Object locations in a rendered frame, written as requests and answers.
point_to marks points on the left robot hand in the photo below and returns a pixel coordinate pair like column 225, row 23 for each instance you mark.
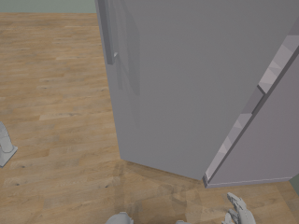
column 7, row 150

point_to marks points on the left robot thigh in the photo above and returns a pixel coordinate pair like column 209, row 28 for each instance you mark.
column 120, row 219

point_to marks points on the handle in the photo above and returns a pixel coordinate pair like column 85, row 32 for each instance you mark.
column 106, row 29

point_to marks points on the fridge door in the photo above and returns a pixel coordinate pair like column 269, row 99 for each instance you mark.
column 185, row 71

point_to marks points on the right robot hand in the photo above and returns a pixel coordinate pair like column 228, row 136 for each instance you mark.
column 241, row 215

